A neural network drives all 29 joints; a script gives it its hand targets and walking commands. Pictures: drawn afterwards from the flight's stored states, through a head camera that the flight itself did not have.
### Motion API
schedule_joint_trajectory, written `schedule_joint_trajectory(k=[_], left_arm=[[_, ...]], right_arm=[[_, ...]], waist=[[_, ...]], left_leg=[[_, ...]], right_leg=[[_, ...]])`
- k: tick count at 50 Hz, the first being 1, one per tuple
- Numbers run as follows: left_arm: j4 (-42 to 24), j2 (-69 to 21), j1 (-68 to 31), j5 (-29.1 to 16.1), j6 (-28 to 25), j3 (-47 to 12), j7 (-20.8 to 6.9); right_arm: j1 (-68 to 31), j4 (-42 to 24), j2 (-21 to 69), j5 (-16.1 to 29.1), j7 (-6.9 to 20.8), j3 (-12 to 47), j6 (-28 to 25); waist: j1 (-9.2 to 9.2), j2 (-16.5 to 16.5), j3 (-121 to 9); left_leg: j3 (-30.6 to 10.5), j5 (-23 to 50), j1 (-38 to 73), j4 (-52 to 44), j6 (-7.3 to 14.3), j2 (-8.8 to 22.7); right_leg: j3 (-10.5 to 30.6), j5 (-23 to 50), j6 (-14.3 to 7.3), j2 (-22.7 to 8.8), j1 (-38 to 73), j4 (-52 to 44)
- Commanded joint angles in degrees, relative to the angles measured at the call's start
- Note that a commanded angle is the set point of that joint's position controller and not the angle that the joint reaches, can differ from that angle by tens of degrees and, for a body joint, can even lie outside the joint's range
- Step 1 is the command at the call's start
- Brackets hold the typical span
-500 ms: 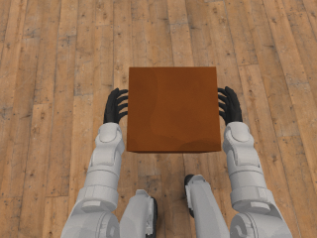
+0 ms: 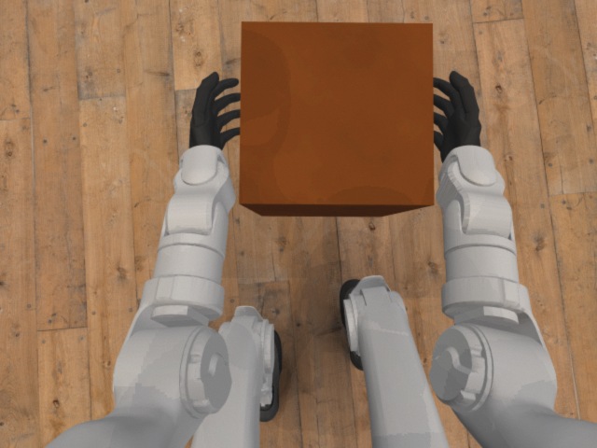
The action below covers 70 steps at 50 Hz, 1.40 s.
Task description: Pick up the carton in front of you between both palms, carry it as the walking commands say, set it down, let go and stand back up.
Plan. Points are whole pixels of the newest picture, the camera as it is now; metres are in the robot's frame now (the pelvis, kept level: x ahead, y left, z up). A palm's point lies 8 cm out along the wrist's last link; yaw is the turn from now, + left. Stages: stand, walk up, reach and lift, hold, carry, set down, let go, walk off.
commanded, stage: set down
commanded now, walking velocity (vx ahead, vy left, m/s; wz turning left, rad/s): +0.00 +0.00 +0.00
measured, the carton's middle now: (327, 142) +0.49 -0.09 -0.18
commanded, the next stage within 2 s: none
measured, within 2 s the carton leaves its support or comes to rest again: rests again in 1.20 s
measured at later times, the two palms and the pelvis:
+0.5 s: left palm (233, 134) +0.55 +0.05 -0.23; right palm (421, 151) +0.47 -0.24 -0.25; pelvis -0.03 +0.00 -0.10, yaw +1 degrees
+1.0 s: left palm (247, 137) +0.57 +0.04 -0.32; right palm (415, 146) +0.50 -0.26 -0.32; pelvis -0.02 +0.01 -0.15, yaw +1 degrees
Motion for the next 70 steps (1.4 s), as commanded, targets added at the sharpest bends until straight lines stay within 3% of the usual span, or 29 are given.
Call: schedule_joint_trajectory(k=[1,8,14,19,26,30,32,35,39,41,43,46,48,54,59,61,66,70], left_arm=[[-1.2,-45.6,-38.7,-5.8,-0.2,-29.4,-12.5],[4.9,-41.7,-44.8,-4.6,0.8,-23.5,-15.3],[8.8,-37.8,-52.3,-5.1,1.2,-20.2,-16.8],[12.1,-36.1,-57.0,-6.0,1.9,-19.9,-16.9],[12.3,-37.8,-62.5,-10.2,2.2,-25.5,-15.0],[7.5,-39.2,-67.5,-14.4,1.5,-32.2,-13.1],[2.8,-38.5,-71.1,-16.4,0.8,-35.1,-11.7],[1.4,-36.6,-72.3,-16.5,0.2,-35.6,-10.3],[4.3,-36.7,-68.6,-14.2,0.3,-33.9,-9.6],[7.8,-36.8,-64.7,-12.8,0.2,-31.6,-9.8],[11.5,-36.7,-61.7,-11.7,0.0,-29.4,-10.4],[15.1,-36.0,-59.5,-10.8,-0.1,-26.7,-12.1],[15.5,-35.4,-60.0,-11.0,-0.4,-26.1,-13.1],[12.0,-31.9,-67.3,-13.2,-1.6,-28.8,-13.3],[15.8,-29.0,-65.9,-10.0,-0.7,-26.1,-13.2],[16.8,-28.4,-65.4,-9.0,-0.4,-25.1,-13.4],[20.1,-26.5,-62.5,-7.6,0.1,-22.4,-14.2],[21.8,-24.0,-60.0,-6.3,0.3,-21.2,-14.2]], right_arm=[[-34.8,-0.5,48.7,6.6,8.5,32.4,2.0],[-42.8,1.0,47.5,6.6,6.9,31.4,3.0],[-49.4,2.9,43.3,5.8,6.1,28.6,3.0],[-54.7,5.0,39.0,6.0,6.5,25.9,3.0],[-60.3,5.2,34.6,8.6,9.6,24.6,2.0],[-63.3,3.4,32.8,11.2,11.5,25.1,1.3],[-62.5,3.5,33.0,13.6,12.1,24.8,1.0],[-60.7,6.3,33.1,15.5,13.3,23.5,1.5],[-60.0,8.4,31.5,16.3,14.5,21.7,1.5],[-59.0,9.2,31.6,15.8,14.6,21.4,1.4],[-58.4,10.1,32.3,14.5,14.6,20.8,1.4],[-57.0,11.7,33.6,12.2,14.7,19.6,1.6],[-56.2,12.8,33.7,11.2,14.6,18.9,1.7],[-57.1,15.3,31.5,11.9,13.5,17.3,0.5],[-60.3,16.8,27.7,12.6,13.6,15.0,-0.3],[-61.0,18.4,26.8,12.3,13.7,13.9,-0.4],[-59.4,21.2,24.5,9.5,13.7,12.0,-0.4],[-56.3,23.0,22.4,7.5,13.7,10.0,-0.2]], waist=[[-2.56,-3.9,-64.1],[-0.98,-6.1,-58.1],[-2.33,-7.1,-54.7],[-3.87,-4.9,-52.8],[-7.94,0.7,-54.1],[-10.89,4.3,-59.1],[-11.52,6.5,-63.7],[-11.67,9.1,-62.4],[-9.79,12.6,-54.9],[-8.56,11.5,-52.3],[-8.28,8.3,-47.8],[-9.11,3.7,-40.6],[-9.70,2.5,-38.3],[-10.62,7.6,-37.5],[-8.47,11.1,-31.2],[-7.65,11.2,-27.8],[-8.15,8.0,-20.5],[-7.53,7.8,-16.9]], left_leg=[[2.5,14.2,2.6,-4.9,-1.6,-6.9],[4.1,7.9,-10.9,0.6,-0.7,-6.8],[4.1,3.1,-18.6,5.2,-0.2,-6.2],[3.8,1.6,-17.0,7.9,0.1,-5.8],[2.2,8.2,-5.9,11.7,-0.8,-5.2],[0.9,16.5,3.3,14.6,-1.8,-4.7],[0.5,22.6,8.9,16.1,-2.2,-4.6],[-0.7,29.2,16.0,17.5,-2.3,-3.6],[-0.5,30.3,15.2,18.6,-2.4,-3.1],[0.1,28.9,9.9,18.7,-1.9,-3.3],[0.8,25.0,0.9,18.6,-1.2,-3.7],[1.6,17.4,-12.5,18.5,-0.5,-4.2],[1.9,14.4,-16.7,18.8,-0.2,-4.5],[1.5,12.2,-13.0,19.9,-0.4,-3.9],[0.7,7.8,-9.2,19.3,0.3,-2.8],[0.5,6.5,-9.3,19.0,0.4,-2.6],[-0.5,4.8,-10.1,19.0,0.6,-2.6],[-0.7,5.0,-10.2,19.3,0.6,-2.6]], right_leg=[[-3.6,25.5,2.0,7.3,57.9,2.8],[-1.5,19.9,2.3,6.8,58.0,6.0],[-0.5,14.4,2.0,6.1,57.3,9.7],[-2.8,11.1,1.6,5.5,50.8,13.4],[-7.4,17.9,0.8,4.1,39.8,20.6],[-9.0,23.2,0.3,3.1,35.3,24.4],[-9.3,27.0,0.2,2.9,34.3,26.1],[-9.4,27.1,0.4,2.7,26.8,27.0],[-8.5,25.5,0.4,2.7,20.0,26.9],[-7.8,27.0,0.2,2.7,22.2,27.4],[-7.1,28.1,0.1,2.9,26.5,27.9],[-6.0,28.3,-0.1,2.9,32.3,28.3],[-5.6,27.5,-0.2,3.0,34.0,28.5],[-5.4,22.5,-0.7,2.9,28.9,28.9],[-5.8,14.1,-0.7,2.3,19.9,28.4],[-5.9,11.5,-0.9,2.1,17.1,28.3],[-6.6,8.4,-1.0,2.2,14.5,28.3],[-6.1,8.0,-1.3,2.3,13.7,28.4]])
